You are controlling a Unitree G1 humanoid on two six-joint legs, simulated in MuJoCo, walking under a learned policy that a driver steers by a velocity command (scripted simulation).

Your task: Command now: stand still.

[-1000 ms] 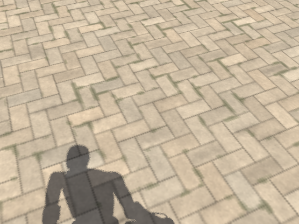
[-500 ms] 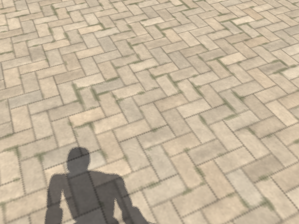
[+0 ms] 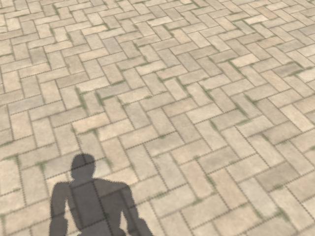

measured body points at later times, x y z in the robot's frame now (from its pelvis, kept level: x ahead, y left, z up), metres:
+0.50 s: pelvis +0.01 +0.00 +0.00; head +0.01 +0.00 +0.45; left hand -0.02 +0.22 -0.16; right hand -0.03 -0.21 -0.16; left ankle -0.03 +0.11 -0.74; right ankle +0.01 -0.11 -0.74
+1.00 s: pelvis +0.08 -0.03 -0.01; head +0.08 -0.05 +0.44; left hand +0.08 +0.21 -0.16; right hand -0.01 -0.26 -0.17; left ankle -0.03 +0.10 -0.72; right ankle +0.06 -0.11 -0.75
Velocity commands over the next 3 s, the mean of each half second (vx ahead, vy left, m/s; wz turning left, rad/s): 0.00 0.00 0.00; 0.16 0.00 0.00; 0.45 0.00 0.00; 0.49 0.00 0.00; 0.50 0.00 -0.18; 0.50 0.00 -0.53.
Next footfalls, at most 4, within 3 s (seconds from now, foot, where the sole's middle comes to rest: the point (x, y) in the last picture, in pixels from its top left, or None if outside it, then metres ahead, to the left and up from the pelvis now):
1.40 left None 0.44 0.03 -0.78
1.96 right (192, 185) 0.76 -0.13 -0.78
2.50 left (156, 134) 1.07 0.04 -0.78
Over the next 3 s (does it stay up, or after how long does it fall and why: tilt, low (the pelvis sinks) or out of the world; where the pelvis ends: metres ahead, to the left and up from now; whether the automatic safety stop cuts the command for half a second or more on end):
stays up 1.13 -0.08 -0.01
